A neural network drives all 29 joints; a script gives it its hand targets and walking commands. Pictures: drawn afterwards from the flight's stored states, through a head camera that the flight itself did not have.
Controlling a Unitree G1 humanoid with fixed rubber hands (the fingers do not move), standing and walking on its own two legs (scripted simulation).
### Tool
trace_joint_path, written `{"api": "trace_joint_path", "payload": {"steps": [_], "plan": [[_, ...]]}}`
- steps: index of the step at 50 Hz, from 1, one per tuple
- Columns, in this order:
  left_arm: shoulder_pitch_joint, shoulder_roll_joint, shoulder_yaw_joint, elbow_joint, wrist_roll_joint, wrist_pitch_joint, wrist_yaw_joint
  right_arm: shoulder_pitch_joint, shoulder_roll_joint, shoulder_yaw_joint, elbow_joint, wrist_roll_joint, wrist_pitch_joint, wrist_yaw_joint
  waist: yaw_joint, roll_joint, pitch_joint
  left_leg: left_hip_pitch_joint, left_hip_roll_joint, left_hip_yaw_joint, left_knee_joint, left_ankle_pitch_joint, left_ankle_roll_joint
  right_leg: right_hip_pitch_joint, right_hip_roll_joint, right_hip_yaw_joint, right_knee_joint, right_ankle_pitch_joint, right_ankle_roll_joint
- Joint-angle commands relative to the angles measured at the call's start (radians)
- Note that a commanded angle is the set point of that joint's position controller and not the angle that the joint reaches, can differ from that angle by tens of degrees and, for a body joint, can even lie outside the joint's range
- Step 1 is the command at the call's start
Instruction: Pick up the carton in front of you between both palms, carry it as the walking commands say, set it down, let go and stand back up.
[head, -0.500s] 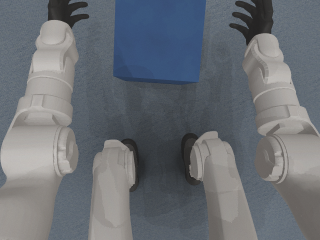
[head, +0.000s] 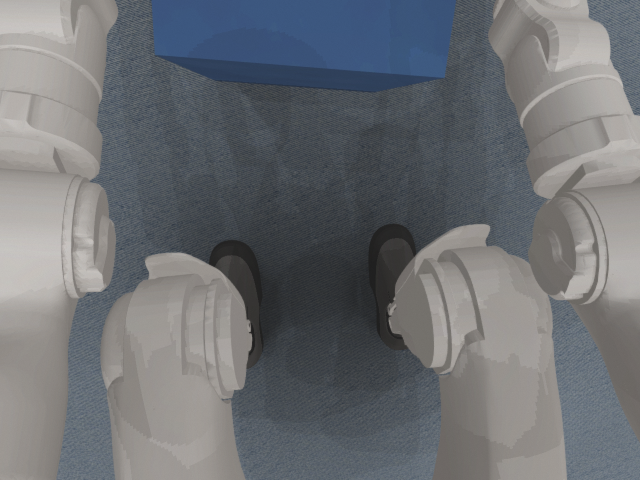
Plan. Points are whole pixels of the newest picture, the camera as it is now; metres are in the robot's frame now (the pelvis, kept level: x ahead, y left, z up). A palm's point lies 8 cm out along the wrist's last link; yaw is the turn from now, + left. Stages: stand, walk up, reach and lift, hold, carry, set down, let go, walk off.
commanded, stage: reach and lift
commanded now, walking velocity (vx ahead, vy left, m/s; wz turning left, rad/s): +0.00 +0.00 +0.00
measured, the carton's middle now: out of the picture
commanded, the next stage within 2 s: none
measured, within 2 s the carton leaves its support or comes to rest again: leaves its support in 0.74 s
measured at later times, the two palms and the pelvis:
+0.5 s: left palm out of the picture +0.58 +0.15 -0.17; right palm out of the picture +0.54 -0.15 -0.17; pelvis +0.00 +0.00 +0.00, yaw +0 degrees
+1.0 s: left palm out of the picture +0.54 +0.16 -0.05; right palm out of the picture +0.53 -0.13 -0.05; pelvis +0.00 -0.01 +0.03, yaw +2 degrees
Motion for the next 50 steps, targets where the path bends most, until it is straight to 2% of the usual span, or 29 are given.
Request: {"api": "trace_joint_path", "payload": {"steps": [1,3,9,14,18,21,22,23,24,26,28,29,31,34,37,39,41,43,46,50], "plan": [[-0.331,0.106,-0.003,-0.158,-0.013,-0.025,0.006,-0.248,-0.132,0.007,-0.138,0.017,-0.028,-0.01,-0.032,0.134,-1.497,0.76,-0.008,0.036,-0.126,0.446,-0.013,0.647,0.016,-0.066,-0.128,0.471,0.006],[-0.285,0.094,0.005,-0.143,-0.009,-0.021,0.009,-0.209,-0.117,0.013,-0.13,0.02,-0.026,-0.012,-0.024,0.133,-1.501,0.77,-0.013,0.041,-0.127,0.461,-0.014,0.648,0.02,-0.07,-0.128,0.478,0.01],[-0.202,0.044,0.045,-0.05,0.034,-0.022,-0.007,-0.154,-0.07,-0.019,-0.067,-0.027,-0.025,0.006,-0.018,0.103,-1.26,0.581,-0.011,0.029,-0.154,0.352,-0.01,0.545,0.022,-0.061,-0.146,0.388,0.016],[-0.249,0.032,0.045,-0.057,0.043,-0.028,-0.008,-0.201,-0.057,-0.024,-0.082,-0.041,-0.028,0.01,-0.015,0.096,-1.245,0.561,-0.014,0.028,-0.168,0.31,-0.008,0.547,0.024,-0.057,-0.156,0.356,0.016],[-0.313,-0.057,-0.004,-0.072,0.021,-0.025,-0.012,-0.27,0.016,0.015,-0.102,-0.024,-0.025,0.013,-0.012,0.1,-1.265,0.597,-0.023,0.031,-0.178,0.286,-0.006,0.576,0.034,-0.055,-0.164,0.332,0.01],[-0.346,-0.108,0.008,-0.074,0.049,-0.016,-0.013,-0.3,0.057,-0.001,-0.1,-0.056,-0.018,0.013,-0.014,0.097,-1.255,0.617,-0.034,0.031,-0.182,0.269,-0.01,0.602,0.044,-0.064,-0.166,0.31,0.007],[-0.396,-0.276,-0.037,-0.088,0.047,-0.008,-0.04,-0.366,0.197,0.036,-0.127,-0.059,-0.015,0.038,-0.017,0.106,-1.251,0.625,-0.043,0.03,-0.184,0.269,-0.005,0.601,0.056,-0.064,-0.167,0.308,0.001],[-0.42,-0.365,-0.04,-0.071,0.056,-0.004,-0.064,-0.401,0.293,0.045,-0.124,-0.073,-0.008,0.062,-0.018,0.107,-1.228,0.614,-0.051,0.032,-0.179,0.262,-0.003,0.585,0.063,-0.068,-0.164,0.303,0.002],[-0.47,-0.551,-0.072,-0.084,0.062,0.005,-0.104,-0.463,0.467,0.074,-0.14,-0.081,0.004,0.103,-0.016,0.115,-1.205,0.604,-0.061,0.033,-0.177,0.255,0.0,0.569,0.075,-0.067,-0.16,0.293,-0.002],[-0.471,-0.829,-0.062,-0.086,0.098,0.036,-0.189,-0.542,0.724,0.089,-0.164,-0.119,0.044,0.197,-0.012,0.119,-1.15,0.574,-0.079,0.042,-0.166,0.228,0.01,0.53,0.087,-0.074,-0.145,0.256,-0.004],[-0.429,-0.967,-0.028,-0.112,0.132,0.066,-0.246,-0.556,0.857,0.087,-0.194,-0.141,0.078,0.261,-0.005,0.111,-1.122,0.548,-0.09,0.065,-0.157,0.223,0.014,0.505,0.094,-0.088,-0.132,0.238,-0.007],[-0.413,-0.993,-0.011,-0.117,0.152,0.071,-0.253,-0.543,0.89,0.08,-0.188,-0.15,0.088,0.275,0.0,0.104,-1.109,0.537,-0.09,0.071,-0.153,0.23,0.012,0.484,0.095,-0.093,-0.127,0.245,-0.002],[-0.396,-1.07,-0.007,-0.16,0.149,0.09,-0.284,-0.551,0.961,0.097,-0.243,-0.136,0.106,0.307,0.01,0.098,-1.147,0.534,-0.094,0.083,-0.15,0.262,0.015,0.503,0.098,-0.098,-0.123,0.269,-0.008],[-0.423,-1.144,-0.042,-0.252,0.117,0.104,-0.297,-0.55,1.051,0.139,-0.302,-0.092,0.123,0.327,0.008,0.091,-1.292,0.58,-0.095,0.089,-0.142,0.343,0.019,0.544,0.104,-0.104,-0.11,0.355,-0.013],[-0.465,-1.212,-0.117,-0.408,0.067,0.109,-0.283,-0.541,1.125,0.202,-0.378,-0.038,0.137,0.322,0.007,0.11,-1.561,0.724,-0.101,0.098,-0.137,0.483,0.016,0.623,0.108,-0.112,-0.102,0.483,-0.012],[-0.497,-1.263,-0.169,-0.543,0.043,0.124,-0.268,-0.548,1.163,0.245,-0.466,-0.013,0.156,0.315,0.001,0.133,-1.798,0.89,-0.106,0.096,-0.141,0.598,0.012,0.656,0.114,-0.124,-0.112,0.559,-0.007],[-0.489,-1.304,-0.188,-0.637,0.051,0.151,-0.258,-0.55,1.187,0.277,-0.543,-0.012,0.186,0.319,0.006,0.161,-1.967,1.021,-0.112,0.09,-0.155,0.683,0.008,0.638,0.121,-0.132,-0.134,0.583,-0.003],[-0.434,-1.367,-0.195,-0.66,0.08,0.18,-0.238,-0.55,1.223,0.311,-0.591,-0.023,0.207,0.316,0.026,0.166,-2.016,1.063,-0.12,0.094,-0.181,0.701,0.003,0.609,0.133,-0.137,-0.167,0.563,0.003],[-0.314,-1.412,-0.151,-0.597,0.134,0.22,-0.235,-0.506,1.244,0.308,-0.6,-0.078,0.234,0.315,0.039,0.128,-1.897,0.929,-0.13,0.109,-0.256,0.565,0.0,0.607,0.139,-0.128,-0.236,0.461,0.007],[-0.191,-1.44,-0.017,-0.404,0.245,0.258,-0.265,-0.38,1.252,0.169,-0.452,-0.232,0.269,0.321,0.003,0.104,-1.549,0.65,-0.143,0.118,-0.373,0.272,-0.004,0.547,0.141,-0.112,-0.353,0.246,-0.007]]}}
